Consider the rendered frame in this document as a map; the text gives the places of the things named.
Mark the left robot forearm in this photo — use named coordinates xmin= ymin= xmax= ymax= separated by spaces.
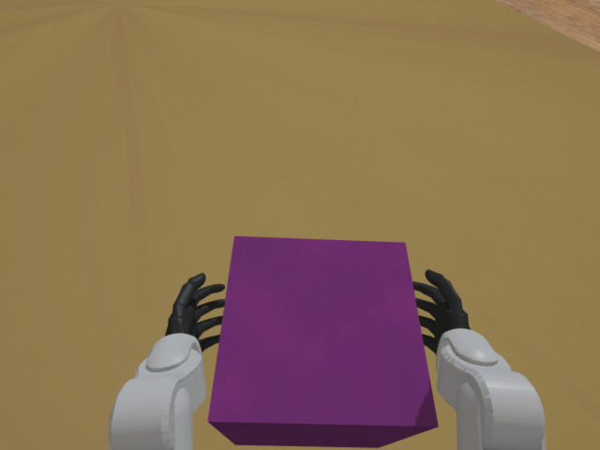
xmin=108 ymin=333 xmax=207 ymax=450

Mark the carton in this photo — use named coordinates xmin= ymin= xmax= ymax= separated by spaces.
xmin=207 ymin=236 xmax=438 ymax=448

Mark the robot right hand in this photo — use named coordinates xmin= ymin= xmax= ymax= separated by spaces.
xmin=412 ymin=270 xmax=471 ymax=354

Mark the robot left hand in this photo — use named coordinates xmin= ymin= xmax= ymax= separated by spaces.
xmin=165 ymin=273 xmax=225 ymax=352

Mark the right robot forearm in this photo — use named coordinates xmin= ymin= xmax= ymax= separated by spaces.
xmin=436 ymin=328 xmax=547 ymax=450

